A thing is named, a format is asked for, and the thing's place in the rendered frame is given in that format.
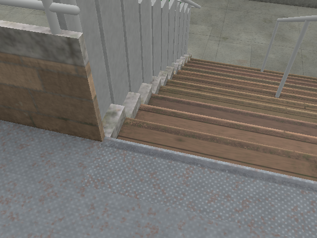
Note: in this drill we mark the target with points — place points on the stairs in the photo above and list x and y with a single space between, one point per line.
229 113

